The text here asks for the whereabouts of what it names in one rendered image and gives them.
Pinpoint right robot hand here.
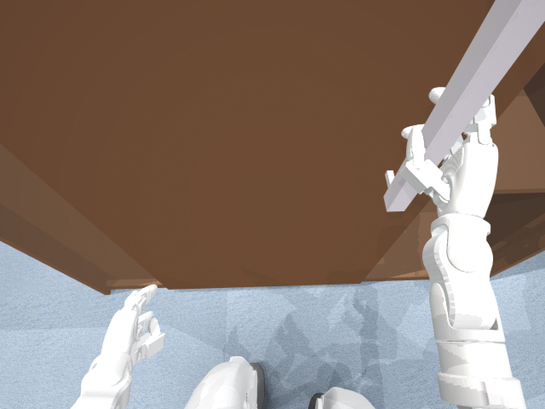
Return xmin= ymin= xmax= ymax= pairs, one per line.
xmin=400 ymin=87 xmax=498 ymax=219

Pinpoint handle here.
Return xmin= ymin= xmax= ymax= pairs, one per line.
xmin=383 ymin=0 xmax=545 ymax=212

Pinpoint robot right forearm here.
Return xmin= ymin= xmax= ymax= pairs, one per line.
xmin=422 ymin=213 xmax=526 ymax=409

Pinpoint right robot thigh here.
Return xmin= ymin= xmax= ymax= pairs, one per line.
xmin=315 ymin=388 xmax=375 ymax=409

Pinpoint left robot thigh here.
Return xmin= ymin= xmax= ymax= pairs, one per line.
xmin=184 ymin=361 xmax=257 ymax=409

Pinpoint wardrobe door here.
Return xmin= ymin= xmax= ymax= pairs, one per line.
xmin=0 ymin=0 xmax=545 ymax=290
xmin=0 ymin=144 xmax=155 ymax=280

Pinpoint robot left forearm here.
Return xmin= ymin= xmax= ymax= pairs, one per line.
xmin=71 ymin=351 xmax=133 ymax=409

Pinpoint left robot hand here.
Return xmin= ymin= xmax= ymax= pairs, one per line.
xmin=101 ymin=285 xmax=164 ymax=365

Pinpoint robot thigh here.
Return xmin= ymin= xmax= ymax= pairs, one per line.
xmin=184 ymin=361 xmax=257 ymax=409
xmin=315 ymin=388 xmax=375 ymax=409

